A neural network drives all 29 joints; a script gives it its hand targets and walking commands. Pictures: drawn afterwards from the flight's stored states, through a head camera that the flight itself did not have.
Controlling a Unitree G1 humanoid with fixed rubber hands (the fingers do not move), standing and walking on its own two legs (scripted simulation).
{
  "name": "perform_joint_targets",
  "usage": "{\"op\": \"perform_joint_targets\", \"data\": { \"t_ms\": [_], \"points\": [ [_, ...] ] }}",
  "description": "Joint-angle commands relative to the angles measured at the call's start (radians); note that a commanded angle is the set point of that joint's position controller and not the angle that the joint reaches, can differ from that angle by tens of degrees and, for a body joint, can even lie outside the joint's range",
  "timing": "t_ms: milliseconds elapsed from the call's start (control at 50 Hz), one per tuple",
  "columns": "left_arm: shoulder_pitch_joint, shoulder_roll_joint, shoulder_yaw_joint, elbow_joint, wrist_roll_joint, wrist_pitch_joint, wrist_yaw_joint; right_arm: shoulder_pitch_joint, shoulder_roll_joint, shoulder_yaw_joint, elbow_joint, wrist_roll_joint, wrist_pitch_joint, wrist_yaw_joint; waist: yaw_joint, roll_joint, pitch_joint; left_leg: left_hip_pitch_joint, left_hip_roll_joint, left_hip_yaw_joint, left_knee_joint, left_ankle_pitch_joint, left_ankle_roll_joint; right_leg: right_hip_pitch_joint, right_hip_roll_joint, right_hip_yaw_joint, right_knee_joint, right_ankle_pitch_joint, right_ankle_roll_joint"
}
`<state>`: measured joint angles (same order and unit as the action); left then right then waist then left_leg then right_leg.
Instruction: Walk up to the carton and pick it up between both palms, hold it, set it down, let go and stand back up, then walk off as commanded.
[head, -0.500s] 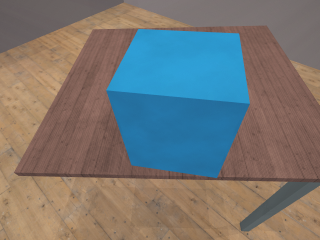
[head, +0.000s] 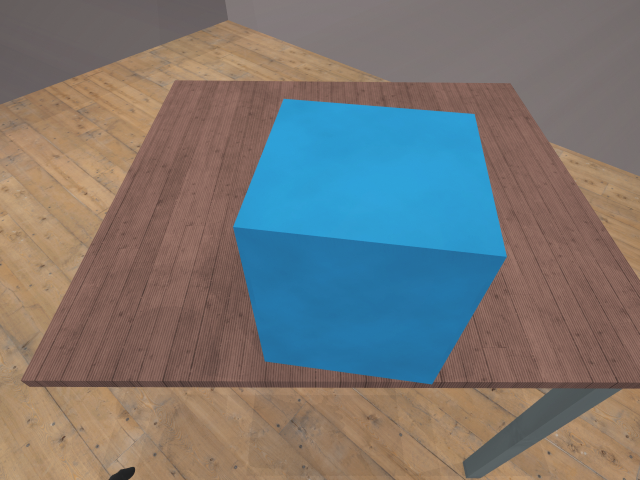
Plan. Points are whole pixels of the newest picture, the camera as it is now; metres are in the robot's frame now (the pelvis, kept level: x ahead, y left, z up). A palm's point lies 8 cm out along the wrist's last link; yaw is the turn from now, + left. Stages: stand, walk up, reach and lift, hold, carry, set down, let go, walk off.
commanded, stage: walk up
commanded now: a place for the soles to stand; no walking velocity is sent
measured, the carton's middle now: (361, 247) +0.37 -0.03 +0.12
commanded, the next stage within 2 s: reach and lift in 1.00 s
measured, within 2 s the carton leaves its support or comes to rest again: neither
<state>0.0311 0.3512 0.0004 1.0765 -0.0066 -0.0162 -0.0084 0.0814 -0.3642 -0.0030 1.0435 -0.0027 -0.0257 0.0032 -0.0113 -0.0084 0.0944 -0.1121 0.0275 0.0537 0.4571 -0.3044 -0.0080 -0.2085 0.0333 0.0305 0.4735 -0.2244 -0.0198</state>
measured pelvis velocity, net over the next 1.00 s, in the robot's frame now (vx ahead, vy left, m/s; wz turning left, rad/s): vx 0.02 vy -0.02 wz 0.00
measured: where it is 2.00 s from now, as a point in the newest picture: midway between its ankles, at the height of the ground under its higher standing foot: outside the picture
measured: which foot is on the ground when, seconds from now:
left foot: down 0.00-1.00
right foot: down 0.00-1.00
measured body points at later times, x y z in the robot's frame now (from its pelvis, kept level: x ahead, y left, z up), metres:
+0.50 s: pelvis +0.01 -0.01 +0.01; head +0.03 -0.01 +0.46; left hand +0.09 +0.29 -0.13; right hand +0.11 -0.31 -0.12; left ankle -0.04 +0.12 -0.74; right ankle +0.02 -0.11 -0.74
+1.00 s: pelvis +0.02 -0.02 +0.01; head +0.03 -0.02 +0.45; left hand +0.13 +0.28 -0.12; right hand +0.10 -0.32 -0.13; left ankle -0.04 +0.12 -0.74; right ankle +0.02 -0.11 -0.74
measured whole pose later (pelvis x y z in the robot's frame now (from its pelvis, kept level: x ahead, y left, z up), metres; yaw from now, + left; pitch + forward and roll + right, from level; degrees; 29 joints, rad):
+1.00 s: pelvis +0.02 -0.02 +0.01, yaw +0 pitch -2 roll +0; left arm 0.06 0.34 0.01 1.11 0.01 -0.01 -0.01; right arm 0.10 -0.36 -0.01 1.09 -0.01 -0.02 -0.01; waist -0.02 0.01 0.06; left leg -0.04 0.05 0.05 0.35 -0.27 -0.04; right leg -0.15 0.05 0.02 0.40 -0.21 -0.04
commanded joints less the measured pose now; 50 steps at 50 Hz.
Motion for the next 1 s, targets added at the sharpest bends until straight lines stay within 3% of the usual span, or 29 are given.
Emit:
{"op": "perform_joint_targets", "data": {
  "t_ms": [0,80,100,120,180,200,240,300,360,380,420,440,480,540,600,640,680,700,720,740,760,780,840,920,980],
  "points": [
    [-0.046,0.208,0.037,-0.035,0.001,-0.024,0.013,-0.048,-0.203,-0.042,-0.04,0.001,-0.017,-0.01,0.001,0.016,-0.167,0.035,0.106,-0.089,-0.108,0.284,0.048,0.104,-0.142,0.112,-0.091,0.343,-0.032],
    [-0.035,0.204,0.037,-0.014,0.001,-0.025,0.011,-0.059,-0.203,-0.041,-0.029,0.006,-0.017,-0.012,0.007,-0.016,-0.177,0.04,0.111,-0.105,-0.134,0.244,0.052,0.115,-0.135,0.104,-0.114,0.31,-0.026],
    [-0.029,0.202,0.038,-0.009,0.002,-0.025,0.01,-0.076,-0.2,-0.042,-0.025,0.002,-0.015,-0.012,0.004,0.034,-0.164,0.04,0.104,-0.089,-0.134,0.237,0.046,0.095,-0.142,0.121,-0.126,0.306,-0.03],
    [-0.05,0.208,0.035,-0.009,0.005,-0.026,0.01,-0.061,-0.196,-0.032,-0.015,0.001,-0.013,-0.011,-0.008,0.004,-0.156,0.041,0.103,-0.084,-0.14,0.25,0.044,0.089,-0.146,0.12,-0.129,0.311,-0.025],
    [-0.017,0.193,0.035,0.006,-0.003,-0.027,0.012,-0.073,-0.2,-0.035,-0.008,-0.004,-0.014,-0.013,0.007,0.026,-0.148,0.044,0.104,-0.092,-0.152,0.258,0.04,0.088,-0.142,0.111,-0.143,0.317,-0.022],
    [-0.016,0.202,0.039,-0.006,0.007,-0.025,0.009,-0.064,-0.212,-0.037,-0.012,-0.004,-0.018,-0.012,0.006,-0.008,-0.17,0.057,0.108,-0.097,-0.152,0.208,0.046,0.095,-0.134,0.105,-0.143,0.259,-0.029],
    [-0.01,0.208,0.045,0.002,0.011,-0.019,0.007,-0.058,-0.211,-0.044,-0.004,-0.005,-0.022,-0.013,0.001,0.0,-0.13,0.038,0.104,-0.101,-0.17,0.149,0.039,0.078,-0.137,0.107,-0.157,0.205,-0.03],
    [-0.008,0.225,0.049,-0.006,0.014,-0.025,0.009,-0.063,-0.205,-0.042,-0.015,-0.004,-0.02,-0.014,-0.005,-0.016,-0.134,0.048,0.113,-0.11,-0.165,0.17,0.053,0.074,-0.131,0.101,-0.154,0.215,-0.03],
    [-0.017,0.202,0.049,-0.008,0.011,-0.025,0.007,-0.07,-0.197,-0.037,-0.011,-0.003,-0.022,-0.013,-0.004,-0.013,-0.14,0.04,0.107,-0.12,-0.156,0.188,0.041,0.073,-0.136,0.113,-0.168,0.215,-0.029],
    [-0.01,0.206,0.047,-0.008,0.012,-0.024,0.007,-0.047,-0.205,-0.042,-0.002,-0.007,-0.02,-0.012,-0.014,-0.004,-0.133,0.044,0.1,-0.09,-0.164,0.182,0.038,0.074,-0.138,0.11,-0.162,0.252,-0.031],
    [0.001,0.196,0.043,-0.011,0.005,-0.024,0.007,-0.058,-0.204,-0.042,-0.006,-0.005,-0.021,-0.014,0.002,0.02,-0.146,0.04,0.108,-0.11,-0.164,0.195,0.044,0.09,-0.14,0.117,-0.164,0.242,-0.033],
    [0.001,0.205,0.044,-0.01,0.006,-0.024,0.008,-0.067,-0.198,-0.036,-0.003,-0.001,-0.022,-0.016,0.0,-0.018,-0.125,0.035,0.112,-0.122,-0.174,0.19,0.049,0.083,-0.136,0.109,-0.157,0.264,-0.031],
    [0.004,0.203,0.041,-0.016,0.011,-0.023,0.008,-0.044,-0.209,-0.039,-0.006,-0.01,-0.025,-0.016,0.002,0.019,-0.129,0.036,0.11,-0.094,-0.158,0.244,0.034,0.099,-0.137,0.101,-0.144,0.317,-0.028],
    [0.018,0.21,0.048,-0.014,0.011,-0.02,0.01,-0.036,-0.205,-0.038,0.0,-0.003,-0.021,-0.018,0.002,0.032,-0.164,0.039,0.112,-0.088,-0.155,0.265,0.033,0.133,-0.142,0.1,-0.129,0.359,-0.03],
    [0.005,0.208,0.051,-0.02,0.009,-0.021,0.012,-0.036,-0.204,-0.041,-0.004,-0.006,-0.017,-0.019,-0.003,0.01,-0.171,0.068,0.118,-0.092,-0.148,0.279,0.041,0.114,-0.139,0.096,-0.131,0.334,-0.031],
    [-0.001,0.203,0.051,-0.01,0.01,-0.019,0.012,-0.026,-0.211,-0.045,-0.002,-0.005,-0.016,-0.019,-0.003,0.026,-0.161,0.036,0.113,-0.098,-0.146,0.295,0.04,0.141,-0.139,0.106,-0.131,0.357,-0.032],
    [0.009,0.222,0.056,-0.016,0.011,-0.017,0.014,-0.019,-0.203,-0.046,-0.006,-0.008,-0.016,-0.02,-0.002,-0.022,-0.136,0.023,0.108,-0.093,-0.139,0.271,0.038,0.141,-0.149,0.103,-0.13,0.362,-0.035],
    [-0.001,0.22,0.055,-0.023,0.009,-0.018,0.012,-0.005,-0.204,-0.046,-0.008,-0.003,-0.018,-0.021,-0.011,0.008,-0.132,0.037,0.105,-0.084,-0.14,0.245,0.031,0.106,-0.149,0.111,-0.13,0.335,-0.033],
    [0.007,0.207,0.054,-0.021,0.004,-0.015,0.01,-0.038,-0.203,-0.043,-0.006,-0.004,-0.019,-0.022,0.009,-0.003,-0.141,0.04,0.112,-0.091,-0.148,0.262,0.038,0.119,-0.148,0.108,-0.129,0.349,-0.035],
    [-0.001,0.213,0.054,-0.021,0.01,-0.015,0.01,-0.023,-0.203,-0.049,-0.014,-0.009,-0.017,-0.024,-0.011,0.007,-0.139,0.034,0.118,-0.091,-0.153,0.261,0.032,0.122,-0.141,0.107,-0.125,0.352,-0.035],
    [0.002,0.203,0.053,-0.022,0.008,-0.017,0.01,-0.016,-0.206,-0.046,-0.011,-0.004,-0.016,-0.025,0.006,0.017,-0.144,0.028,0.118,-0.089,-0.157,0.253,0.033,0.135,-0.144,0.095,-0.123,0.353,-0.039],
    [-0.012,0.214,0.053,-0.019,0.014,-0.015,0.01,-0.032,-0.196,-0.048,-0.004,-0.009,-0.015,-0.023,-0.01,0.017,-0.158,0.058,0.114,-0.087,-0.153,0.259,0.038,0.117,-0.137,0.105,-0.119,0.343,-0.035],
    [-0.017,0.207,0.054,-0.019,0.01,-0.014,0.009,-0.027,-0.198,-0.044,-0.005,-0.01,-0.016,-0.024,-0.003,0.032,-0.114,0.029,0.116,-0.092,-0.166,0.251,0.032,0.113,-0.133,0.112,-0.114,0.333,-0.033],
    [-0.008,0.217,0.051,-0.034,0.012,-0.016,0.01,-0.014,-0.204,-0.047,-0.01,-0.011,-0.014,-0.022,-0.007,0.01,-0.168,0.044,0.113,-0.076,-0.151,0.265,0.032,0.141,-0.143,0.112,-0.106,0.38,-0.032],
    [0.006,0.218,0.053,-0.018,0.014,-0.015,0.012,-0.018,-0.21,-0.047,-0.016,-0.01,-0.013,-0.023,0.002,0.008,-0.148,0.042,0.111,-0.075,-0.141,0.262,0.039,0.132,-0.144,0.121,-0.124,0.343,-0.038]
  ]
}}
